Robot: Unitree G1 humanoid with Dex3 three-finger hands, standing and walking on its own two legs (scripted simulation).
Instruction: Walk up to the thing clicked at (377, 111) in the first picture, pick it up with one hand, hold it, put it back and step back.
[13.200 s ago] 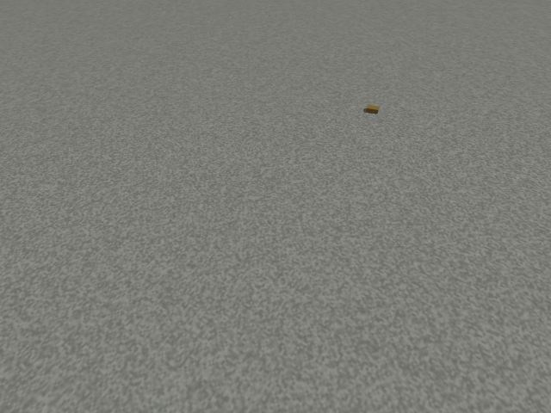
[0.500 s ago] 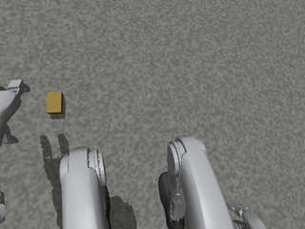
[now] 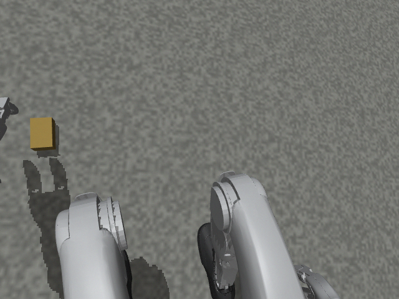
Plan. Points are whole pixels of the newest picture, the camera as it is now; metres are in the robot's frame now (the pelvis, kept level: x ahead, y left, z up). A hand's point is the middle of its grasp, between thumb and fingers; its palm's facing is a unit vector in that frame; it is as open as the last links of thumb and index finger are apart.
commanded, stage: rise first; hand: left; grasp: from above
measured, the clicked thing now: (43, 134) +0.49 +0.31 -0.30
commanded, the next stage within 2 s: approach in 0.16 s
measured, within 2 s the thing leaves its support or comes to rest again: neither
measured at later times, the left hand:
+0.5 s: hand (12, 138) +0.45 +0.33 -0.19, palm faces -0.48 -0.06 -0.87, open 13.9 cm
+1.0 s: hand (19, 119) +0.49 +0.32 -0.19, palm faces -0.54 -0.05 -0.84, open 13.8 cm
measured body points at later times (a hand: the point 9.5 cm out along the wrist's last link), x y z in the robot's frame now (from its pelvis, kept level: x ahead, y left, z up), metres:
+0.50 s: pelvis +0.00 +0.00 -0.01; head +0.25 +0.10 +0.36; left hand +0.47 +0.33 -0.14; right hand +0.07 -0.27 -0.10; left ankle +0.08 +0.13 -0.28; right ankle +0.10 -0.12 -0.28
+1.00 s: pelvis +0.00 +0.00 +0.00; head +0.28 +0.06 +0.35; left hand +0.51 +0.32 -0.14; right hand +0.03 -0.26 -0.10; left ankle +0.08 +0.13 -0.28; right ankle +0.10 -0.12 -0.28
